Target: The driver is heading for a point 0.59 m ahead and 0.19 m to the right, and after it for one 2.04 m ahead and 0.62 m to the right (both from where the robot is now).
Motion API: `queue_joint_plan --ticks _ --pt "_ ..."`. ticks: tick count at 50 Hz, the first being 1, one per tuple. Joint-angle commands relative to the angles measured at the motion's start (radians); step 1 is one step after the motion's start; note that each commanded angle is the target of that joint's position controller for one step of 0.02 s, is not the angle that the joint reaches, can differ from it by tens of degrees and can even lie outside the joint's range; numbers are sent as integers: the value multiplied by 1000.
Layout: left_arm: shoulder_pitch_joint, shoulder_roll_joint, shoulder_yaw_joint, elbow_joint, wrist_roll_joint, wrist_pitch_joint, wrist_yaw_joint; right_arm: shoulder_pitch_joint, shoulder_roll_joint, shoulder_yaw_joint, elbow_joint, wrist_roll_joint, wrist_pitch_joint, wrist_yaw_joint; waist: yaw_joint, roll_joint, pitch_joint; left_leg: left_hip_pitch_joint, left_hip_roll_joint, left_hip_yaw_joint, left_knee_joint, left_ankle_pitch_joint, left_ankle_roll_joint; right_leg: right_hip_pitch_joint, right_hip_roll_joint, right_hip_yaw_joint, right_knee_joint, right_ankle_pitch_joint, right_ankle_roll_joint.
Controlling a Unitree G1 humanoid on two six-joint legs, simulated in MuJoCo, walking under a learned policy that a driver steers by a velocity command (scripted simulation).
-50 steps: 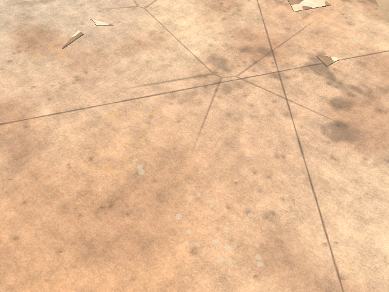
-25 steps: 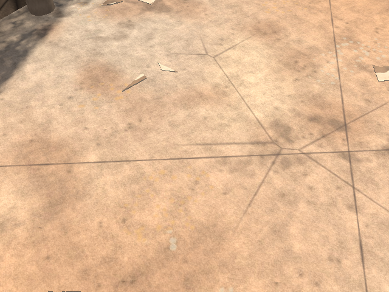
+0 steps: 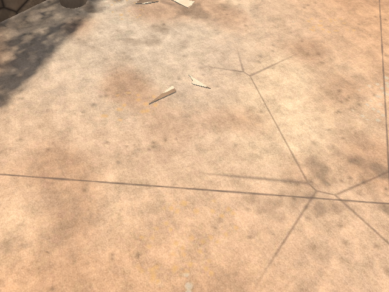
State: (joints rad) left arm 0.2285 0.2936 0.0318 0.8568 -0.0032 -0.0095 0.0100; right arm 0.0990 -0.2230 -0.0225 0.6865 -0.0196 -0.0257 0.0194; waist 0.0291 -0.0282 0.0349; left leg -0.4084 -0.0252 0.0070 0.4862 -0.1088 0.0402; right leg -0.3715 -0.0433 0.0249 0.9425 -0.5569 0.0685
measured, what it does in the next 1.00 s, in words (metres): steps on the spot: right foot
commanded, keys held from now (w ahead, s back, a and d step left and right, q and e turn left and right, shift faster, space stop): no key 0.88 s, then w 0.12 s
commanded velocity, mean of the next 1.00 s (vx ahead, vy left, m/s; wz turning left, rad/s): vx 0.04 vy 0.00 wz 0.01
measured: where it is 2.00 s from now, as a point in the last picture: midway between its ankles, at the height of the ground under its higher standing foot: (225, 249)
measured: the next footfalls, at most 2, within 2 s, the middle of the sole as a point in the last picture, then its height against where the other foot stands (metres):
right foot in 0.14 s outside the picture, level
right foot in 1.60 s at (247, 289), level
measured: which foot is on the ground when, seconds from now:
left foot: down 0.00-1.00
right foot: up 0.00-0.12, down 0.14-1.00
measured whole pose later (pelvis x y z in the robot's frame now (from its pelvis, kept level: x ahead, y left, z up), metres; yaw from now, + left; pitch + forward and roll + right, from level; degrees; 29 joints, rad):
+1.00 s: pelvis +0.08 -0.03 +0.00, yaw +0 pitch -1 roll +0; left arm 0.27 0.23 0.02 1.06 -0.01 -0.01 0.04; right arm 0.18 -0.23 -0.05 1.09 0.01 0.01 -0.04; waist 0.01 0.00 0.01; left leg -0.26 0.00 -0.01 0.59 -0.37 0.02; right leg -0.15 -0.01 0.00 0.54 -0.37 -0.01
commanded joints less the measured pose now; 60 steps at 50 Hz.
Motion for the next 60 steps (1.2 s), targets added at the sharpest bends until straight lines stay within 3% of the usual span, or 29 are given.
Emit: queue_joint_plan --ticks 1,5,7,8,9,11,15,23,44,46,48,50,51,52,53,55,56,57,58,59,60 --pt "113 62 17 -11 7 27 22 -46 -146 -44 -40 -12 -1 -7 27 176 -152 85 221 -209 -190 186 176 64 -27 2 -103 91 17" --pt "90 41 13 7 19 27 18 -54 -123 -36 -5 1 7 -19 29 158 -150 24 187 -171 -194 -133 140 224 -3 -28 -354 356 -18" --pt "53 61 13 -10 42 26 15 -2 -87 -22 33 0 8 -18 18 115 -94 -30 134 -157 -190 -375 51 268 -36 15 -465 419 -57" --pt "27 116 22 -26 36 26 20 23 -94 -24 41 -5 8 -16 -15 42 -41 -27 89 -129 -156 -409 10 210 -83 56 -504 357 -86" --pt "-6 139 32 -11 23 24 21 39 -97 -29 45 0 10 -21 -42 -72 -3 53 41 -65 -122 -320 -18 65 -69 54 -531 142 -110" --pt "-36 69 14 -7 29 6 19 21 -108 -34 57 2 12 -33 -37 -88 4 164 40 -54 -57 -195 -19 -18 -55 53 -581 99 -86" --pt "-13 64 9 21 15 -20 16 51 -101 -37 101 3 14 -37 -27 -35 -36 194 49 -55 -33 -31 -2 63 -38 31 -534 288 -65" --pt "-1 60 5 71 9 -11 19 61 -105 -41 183 15 21 -43 -18 28 -64 243 56 -49 -10 135 -8 127 -17 7 -503 451 -72" --pt "25 35 -3 173 10 -2 25 38 -110 -37 351 20 41 -61 -26 24 -16 258 54 -39 -47 72 -21 140 9 -18 -554 405 -70" --pt "57 40 1 191 2 3 29 62 -104 -37 374 26 43 -61 -26 8 -17 238 15 1 -23 -215 -15 129 22 -21 -569 138 -93" --pt "53 74 13 176 -7 3 35 49 -112 -41 369 29 35 -61 -19 -28 66 110 -5 16 22 -476 -1 77 -21 53 -608 -156 -145" --pt "113 111 27 181 -18 -15 34 11 -83 -35 349 32 3 -50 6 -95 117 -2 -7 42 134 -420 0 104 -137 223 -694 -276 -213" --pt "127 136 38 186 -23 -26 32 5 -62 -32 344 36 -14 -40 6 -151 127 -34 0 59 230 -333 0 123 -223 334 -748 -298 -259" --pt "123 136 42 184 -25 -34 30 1 -57 -31 338 40 -28 -31 1 -156 147 -46 33 33 276 -309 15 103 -273 395 -771 -273 -287" --pt "95 123 39 173 -24 -41 26 19 -52 -30 340 48 -39 -23 -22 -148 155 -29 47 27 251 -322 32 90 -277 386 -761 -219 -285" --pt "11 100 34 141 -30 -44 16 145 -57 -38 389 55 -53 -17 -97 -112 133 204 21 56 31 -286 53 -1 -184 234 -670 -91 -219" --pt "-22 88 31 121 -29 -48 12 240 -86 -51 430 48 -53 -19 -127 -56 101 351 23 19 -22 -215 49 -70 -113 143 -554 43 -183" --pt "-47 29 15 95 -23 -57 9 370 -167 -75 459 43 -57 -22 -165 158 48 495 182 -268 -162 -330 116 -205 11 -27 -229 189 -112" --pt "-57 2 10 55 -26 -76 15 486 -260 -92 474 39 -68 -9 -191 354 -15 607 390 -669 -316 -389 245 -375 96 -41 70 20 -85" --pt "-59 40 21 58 -51 -87 12 420 -181 -64 460 21 -86 -9 -145 205 22 574 429 -691 -309 -390 254 -453 52 86 251 5 -109" --pt "-33 36 22 72 -66 -94 2 358 -125 -49 434 23 -97 -11 -112 147 61 550 396 -559 -299 -344 212 -489 20 130 303 100 -139"
Keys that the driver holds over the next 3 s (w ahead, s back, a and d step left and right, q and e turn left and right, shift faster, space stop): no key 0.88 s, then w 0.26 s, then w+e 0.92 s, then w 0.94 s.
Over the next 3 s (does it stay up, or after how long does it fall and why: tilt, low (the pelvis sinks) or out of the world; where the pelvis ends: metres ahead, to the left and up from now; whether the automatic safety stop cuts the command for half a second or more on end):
stays up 0.99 -0.39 0.01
